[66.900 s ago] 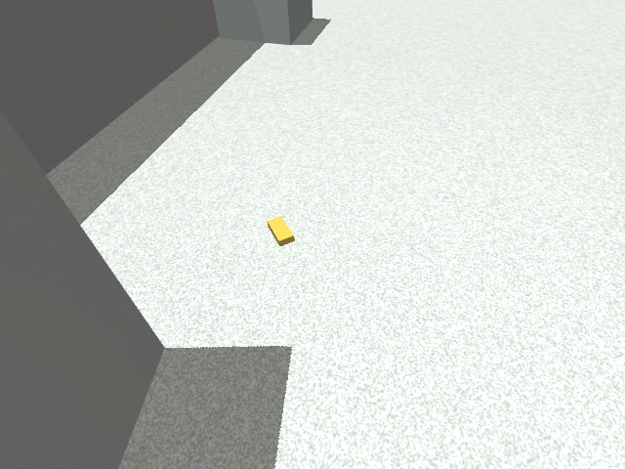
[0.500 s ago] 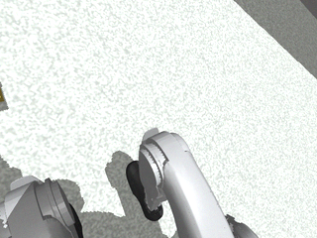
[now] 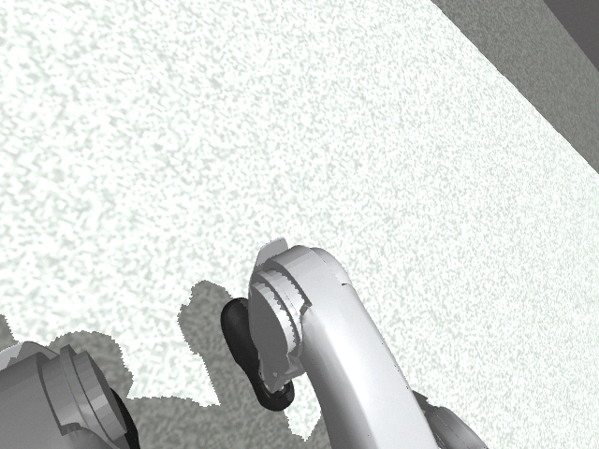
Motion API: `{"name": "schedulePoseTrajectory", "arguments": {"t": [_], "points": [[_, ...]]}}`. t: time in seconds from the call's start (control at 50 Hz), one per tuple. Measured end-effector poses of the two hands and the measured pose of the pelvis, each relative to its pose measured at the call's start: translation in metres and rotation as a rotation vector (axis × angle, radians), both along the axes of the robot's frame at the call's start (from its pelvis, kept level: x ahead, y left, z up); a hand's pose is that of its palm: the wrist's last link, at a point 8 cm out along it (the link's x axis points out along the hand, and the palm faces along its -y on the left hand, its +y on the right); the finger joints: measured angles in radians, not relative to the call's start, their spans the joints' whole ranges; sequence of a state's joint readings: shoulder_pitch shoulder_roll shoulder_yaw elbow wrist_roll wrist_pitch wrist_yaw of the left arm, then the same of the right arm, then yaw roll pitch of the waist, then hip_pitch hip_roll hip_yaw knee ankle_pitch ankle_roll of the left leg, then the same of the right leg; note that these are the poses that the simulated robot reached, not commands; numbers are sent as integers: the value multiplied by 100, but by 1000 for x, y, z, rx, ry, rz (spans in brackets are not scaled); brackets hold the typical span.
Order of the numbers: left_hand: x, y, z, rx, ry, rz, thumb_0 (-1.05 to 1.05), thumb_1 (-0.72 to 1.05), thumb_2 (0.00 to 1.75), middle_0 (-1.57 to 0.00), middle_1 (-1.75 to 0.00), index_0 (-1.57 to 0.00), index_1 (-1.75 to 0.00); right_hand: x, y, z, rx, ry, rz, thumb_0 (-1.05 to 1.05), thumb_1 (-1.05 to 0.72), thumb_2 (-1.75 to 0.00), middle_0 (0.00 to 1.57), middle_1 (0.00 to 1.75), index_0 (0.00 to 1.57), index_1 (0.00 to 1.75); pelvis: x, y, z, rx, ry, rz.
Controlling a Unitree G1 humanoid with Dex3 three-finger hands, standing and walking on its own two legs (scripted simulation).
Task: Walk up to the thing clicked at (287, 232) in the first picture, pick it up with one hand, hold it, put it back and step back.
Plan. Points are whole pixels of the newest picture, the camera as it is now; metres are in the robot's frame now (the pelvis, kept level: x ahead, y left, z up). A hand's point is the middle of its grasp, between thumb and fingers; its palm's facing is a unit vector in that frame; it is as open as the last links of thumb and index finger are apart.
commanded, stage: rest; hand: left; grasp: from above
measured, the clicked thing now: out of the picture +0.51 +0.30 -0.29
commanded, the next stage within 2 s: open in 0.28 s
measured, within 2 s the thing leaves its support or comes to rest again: rests again in 0.28 s
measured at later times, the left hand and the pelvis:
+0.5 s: hand out of the picture +0.50 +0.29 -0.26, palm faces -0.49 -0.10 -0.87, open 9.7 cm; pelvis +0.00 +0.00 +0.00, yaw -1 degrees
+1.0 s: hand out of the picture +0.50 +0.30 -0.26, palm faces -0.48 -0.09 -0.87, open 12.4 cm; pelvis +0.00 +0.00 +0.00, yaw -1 degrees
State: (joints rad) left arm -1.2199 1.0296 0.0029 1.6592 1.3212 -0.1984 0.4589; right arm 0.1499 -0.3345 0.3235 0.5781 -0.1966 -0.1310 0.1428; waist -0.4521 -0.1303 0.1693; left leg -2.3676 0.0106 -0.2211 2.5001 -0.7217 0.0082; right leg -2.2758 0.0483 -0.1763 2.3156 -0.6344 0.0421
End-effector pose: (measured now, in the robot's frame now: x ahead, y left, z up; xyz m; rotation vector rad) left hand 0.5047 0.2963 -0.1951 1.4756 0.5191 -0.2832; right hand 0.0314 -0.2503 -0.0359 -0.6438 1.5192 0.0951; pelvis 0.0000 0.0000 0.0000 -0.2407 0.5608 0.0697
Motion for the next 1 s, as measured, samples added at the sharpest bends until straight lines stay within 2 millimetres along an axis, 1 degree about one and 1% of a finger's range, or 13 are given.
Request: {"name": "schedulePoseTrajectory", "arguments": {"t": [0.22, 0.44, 0.52, 0.72, 1.0], "points": [[-2, 0, -6, -3, 4, 13, 0, 14, 36, -66, -48, -69, -43, 0, 2, 1, 10, 4, 13, 0, -91, -89, 21, 30, 20, 30, 0, 1, 0, -6, -8, -4], [-1, -1, -11, -6, 5, 8, 0, 15, 35, -66, -48, -69, -44, -8, 5, 1, 9, 23, 12, 0, -91, -89, 21, 30, 20, 30, -1, 2, -2, -12, -13, -7], [0, -1, -11, -9, -5, 7, 0, 15, 37, -62, -51, -65, -47, -10, 6, 1, 10, 29, 8, 0, -90, -89, 21, 30, 20, 30, -1, 2, -2, -12, -14, -10], [5, 3, -5, 0, -10, 24, 0, 1, 53, -47, -67, -50, -63, -9, 7, 1, 10, 21, 9, 0, -90, -89, 21, 30, 20, 30, -2, 3, -2, -18, -13, -10], [1, 3, -6, -7, -3, -3, 0, -22, 73, -27, -88, -30, -84, -11, 9, 1, 7, 34, 14, 0, -90, -89, 21, 30, 20, 30, -3, 2, -1, -19, -18, -12]]}}
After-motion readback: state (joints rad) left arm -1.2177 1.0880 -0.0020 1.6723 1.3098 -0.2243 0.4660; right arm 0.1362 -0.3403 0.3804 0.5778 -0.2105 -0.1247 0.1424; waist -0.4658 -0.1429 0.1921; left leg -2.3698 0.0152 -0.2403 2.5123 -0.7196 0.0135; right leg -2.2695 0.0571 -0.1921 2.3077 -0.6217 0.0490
